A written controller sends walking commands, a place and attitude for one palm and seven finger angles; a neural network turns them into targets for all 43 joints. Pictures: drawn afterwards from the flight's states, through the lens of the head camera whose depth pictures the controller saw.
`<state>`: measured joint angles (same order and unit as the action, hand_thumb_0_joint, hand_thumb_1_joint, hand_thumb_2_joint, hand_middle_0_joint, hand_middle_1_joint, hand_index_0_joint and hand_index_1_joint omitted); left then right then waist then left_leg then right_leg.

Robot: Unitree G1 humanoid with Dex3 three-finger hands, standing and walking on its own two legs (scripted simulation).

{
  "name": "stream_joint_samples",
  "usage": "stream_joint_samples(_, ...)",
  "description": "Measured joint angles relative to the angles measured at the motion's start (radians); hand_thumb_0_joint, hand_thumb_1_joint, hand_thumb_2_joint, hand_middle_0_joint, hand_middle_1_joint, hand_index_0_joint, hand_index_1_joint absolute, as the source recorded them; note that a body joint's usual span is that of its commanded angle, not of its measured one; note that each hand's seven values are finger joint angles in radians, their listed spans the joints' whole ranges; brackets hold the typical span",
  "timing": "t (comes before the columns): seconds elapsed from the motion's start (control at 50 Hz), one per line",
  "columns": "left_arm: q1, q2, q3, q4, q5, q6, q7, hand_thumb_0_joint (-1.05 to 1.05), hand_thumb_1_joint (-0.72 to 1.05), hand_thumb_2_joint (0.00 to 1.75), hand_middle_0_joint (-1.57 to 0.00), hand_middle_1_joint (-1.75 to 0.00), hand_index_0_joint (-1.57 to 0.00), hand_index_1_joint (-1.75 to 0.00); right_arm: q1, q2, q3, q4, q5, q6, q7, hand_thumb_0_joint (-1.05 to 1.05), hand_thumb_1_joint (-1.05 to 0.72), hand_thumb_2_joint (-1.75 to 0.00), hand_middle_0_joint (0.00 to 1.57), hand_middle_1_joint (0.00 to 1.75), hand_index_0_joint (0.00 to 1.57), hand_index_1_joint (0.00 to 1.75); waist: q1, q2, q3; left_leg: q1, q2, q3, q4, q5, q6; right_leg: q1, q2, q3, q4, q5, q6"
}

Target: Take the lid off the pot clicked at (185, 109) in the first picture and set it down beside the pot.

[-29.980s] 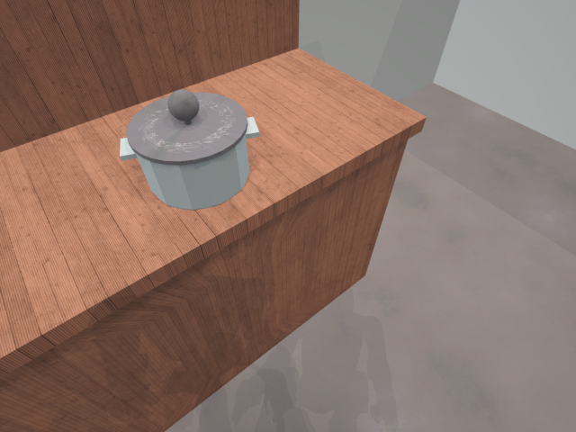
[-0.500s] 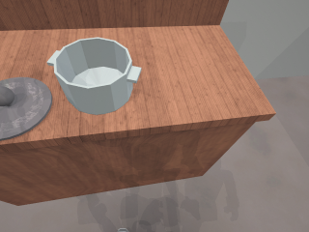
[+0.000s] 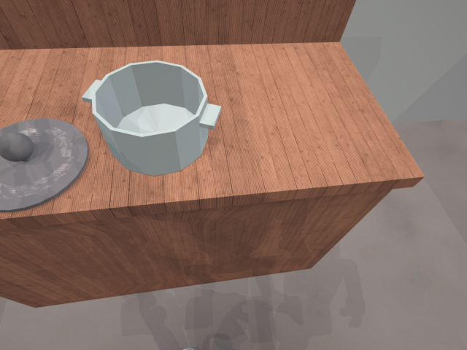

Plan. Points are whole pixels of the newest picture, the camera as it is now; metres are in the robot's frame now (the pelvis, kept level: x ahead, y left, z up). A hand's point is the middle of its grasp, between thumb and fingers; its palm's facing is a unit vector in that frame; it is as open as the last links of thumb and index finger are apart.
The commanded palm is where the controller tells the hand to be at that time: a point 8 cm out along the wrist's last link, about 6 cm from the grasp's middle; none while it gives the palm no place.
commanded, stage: draw the hand back to the body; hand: left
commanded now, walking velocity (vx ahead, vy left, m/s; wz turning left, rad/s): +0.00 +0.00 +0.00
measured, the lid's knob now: (15, 146) +0.46 +0.36 +0.06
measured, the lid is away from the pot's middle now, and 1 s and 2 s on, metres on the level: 0.24 0.24 0.24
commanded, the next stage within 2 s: none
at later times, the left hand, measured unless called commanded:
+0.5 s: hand out of the picture +0.43 +0.30 +0.24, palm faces +0.15 -0.59 -0.80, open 11.1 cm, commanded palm +0.38 +0.32 +0.28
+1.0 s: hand out of the picture +0.36 +0.26 +0.26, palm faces +0.58 -0.79 -0.21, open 9.6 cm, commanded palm +0.31 +0.28 +0.26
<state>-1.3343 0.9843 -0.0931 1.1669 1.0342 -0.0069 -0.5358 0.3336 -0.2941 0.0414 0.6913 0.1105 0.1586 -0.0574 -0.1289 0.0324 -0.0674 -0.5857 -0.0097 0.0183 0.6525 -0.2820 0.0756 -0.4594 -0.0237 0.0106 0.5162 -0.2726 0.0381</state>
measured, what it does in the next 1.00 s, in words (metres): shifts its weight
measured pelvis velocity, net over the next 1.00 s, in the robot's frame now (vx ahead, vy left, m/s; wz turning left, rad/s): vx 0.02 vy -0.07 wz -0.02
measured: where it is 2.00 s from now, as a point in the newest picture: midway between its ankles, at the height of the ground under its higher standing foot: outside the picture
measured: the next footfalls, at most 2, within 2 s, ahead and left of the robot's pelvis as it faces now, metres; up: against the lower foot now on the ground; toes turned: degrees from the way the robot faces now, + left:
none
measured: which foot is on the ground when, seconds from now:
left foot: down 0.00-1.00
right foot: down 0.00-1.00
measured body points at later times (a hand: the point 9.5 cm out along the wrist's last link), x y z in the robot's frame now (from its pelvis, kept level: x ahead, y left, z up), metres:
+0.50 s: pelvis -0.01 -0.02 +0.01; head +0.04 -0.02 +0.46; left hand +0.41 +0.33 +0.28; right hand +0.10 -0.27 -0.11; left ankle +0.02 +0.07 -0.72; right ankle -0.02 -0.18 -0.72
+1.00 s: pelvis +0.02 -0.07 +0.02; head +0.02 -0.08 +0.47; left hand +0.33 +0.30 +0.28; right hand +0.16 -0.33 -0.09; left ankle +0.02 +0.07 -0.72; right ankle -0.02 -0.18 -0.72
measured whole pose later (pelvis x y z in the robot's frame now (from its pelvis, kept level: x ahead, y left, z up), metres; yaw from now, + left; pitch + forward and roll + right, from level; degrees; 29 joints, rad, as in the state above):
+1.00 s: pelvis +0.02 -0.07 +0.02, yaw -1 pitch -1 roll -1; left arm -0.35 0.54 0.47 0.26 -0.07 -0.07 0.10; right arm 0.22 -0.30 0.02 0.70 0.05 -0.03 -0.06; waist 0.02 0.05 0.01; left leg -0.16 0.05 0.03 0.41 -0.23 -0.02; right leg -0.08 0.04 0.02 0.35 -0.25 -0.02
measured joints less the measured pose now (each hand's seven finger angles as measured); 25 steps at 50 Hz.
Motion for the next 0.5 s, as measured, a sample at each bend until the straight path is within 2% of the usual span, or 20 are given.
stream_joint_samples(0.2, 0.164, -0.024, 0.07, -0.176, -0.032, 0.006, 0.013, 0.0, -0.07, 0.77, -0.42, -0.77, -0.41, -0.77, -0.006, 0.005, -0.018, -0.044, -0.003, 0.053, 0.027, 0.01, -0.91, -0.9, 0.21, 0.3, 0.21, 0.3, 0.014, 0.011, 0.004, 0.031, -0.005, 0.0, -0.017, 0.006, -0.004, 0.022, -0.005, 0.0, 0.004, -0.005, -0.005)
stream_joint_samples(0.42, 0.369, -0.076, 0.121, -0.378, -0.1, 0.038, 0.022, 0.0, -0.07, 0.77, -0.42, -0.77, -0.41, -0.77, -0.079, 0.008, -0.005, -0.088, 0.001, 0.067, 0.029, 0.01, -0.91, -0.9, 0.21, 0.3, 0.21, 0.3, 0.05, 0.02, 0.021, 0.095, -0.008, -0.012, -0.053, 0.03, -0.015, 0.081, -0.007, -0.011, -0.013, 0.004, 0.004)
stream_joint_samples(0.44, 0.38, -0.094, 0.163, -0.376, -0.226, 0.035, 0.053, 0.0, -0.07, 0.77, -0.42, -0.77, -0.42, -0.77, -0.076, 0.011, -0.01, -0.103, -0.001, 0.054, 0.025, 0.01, -0.91, -0.9, 0.21, 0.3, 0.21, 0.3, 0.063, 0.02, 0.032, 0.108, -0.006, -0.012, -0.058, 0.031, -0.018, 0.092, -0.005, -0.011, -0.015, 0.005, -0.002)
stream_joint_samples(0.48, 0.409, -0.148, 0.239, -0.374, -0.512, -0.004, 0.18, 0.0, -0.07, 0.77, -0.42, -0.77, -0.42, -0.77, -0.061, 0.015, -0.005, -0.128, -0.008, 0.01, 0.013, 0.01, -0.91, -0.9, 0.21, 0.3, 0.21, 0.3, 0.097, 0.014, 0.061, 0.151, -0.001, -0.007, -0.078, 0.036, -0.025, 0.129, 0.0, -0.005, -0.028, 0.008, -0.021)
stream_joint_samples(0.5, 0.434, -0.178, 0.268, -0.393, -0.626, -0.021, 0.246, 0.0, -0.07, 0.77, -0.42, -0.77, -0.42, -0.77, -0.058, 0.017, 0.003, -0.132, -0.01, -0.008, 0.007, 0.01, -0.91, -0.9, 0.21, 0.3, 0.21, 0.3, 0.109, 0.008, 0.07, 0.172, 0.001, -0.003, -0.09, 0.039, -0.028, 0.146, 0.002, -0.001, -0.036, 0.011, -0.024)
